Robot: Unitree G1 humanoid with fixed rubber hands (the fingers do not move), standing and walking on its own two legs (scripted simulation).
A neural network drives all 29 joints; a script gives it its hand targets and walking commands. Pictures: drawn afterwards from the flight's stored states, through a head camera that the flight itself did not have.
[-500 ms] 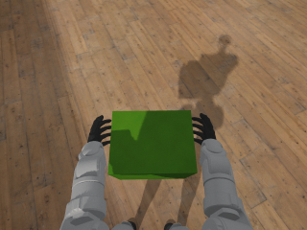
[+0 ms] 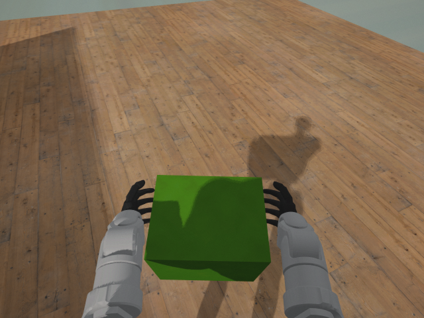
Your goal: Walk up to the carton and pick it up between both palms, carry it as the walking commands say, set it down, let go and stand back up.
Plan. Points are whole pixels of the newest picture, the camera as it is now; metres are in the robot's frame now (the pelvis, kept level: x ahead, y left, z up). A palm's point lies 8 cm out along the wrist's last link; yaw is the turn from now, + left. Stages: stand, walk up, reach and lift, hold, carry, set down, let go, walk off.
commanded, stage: reach and lift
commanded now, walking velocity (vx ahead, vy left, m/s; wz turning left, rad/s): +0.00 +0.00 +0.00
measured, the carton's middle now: (208, 231) +0.32 +0.02 -0.05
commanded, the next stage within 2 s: hold in 1.22 s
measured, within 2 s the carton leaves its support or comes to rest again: neither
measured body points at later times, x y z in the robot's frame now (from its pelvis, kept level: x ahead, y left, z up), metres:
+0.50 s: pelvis -0.01 +0.00 +0.00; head -0.06 +0.00 +0.45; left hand +0.30 +0.16 +0.05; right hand +0.31 -0.15 +0.05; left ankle +0.01 +0.13 -0.74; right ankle +0.01 -0.12 -0.74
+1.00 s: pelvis +0.01 +0.00 +0.00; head -0.05 +0.00 +0.45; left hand +0.31 +0.16 +0.04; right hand +0.31 -0.15 +0.05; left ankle +0.01 +0.13 -0.74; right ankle +0.01 -0.12 -0.74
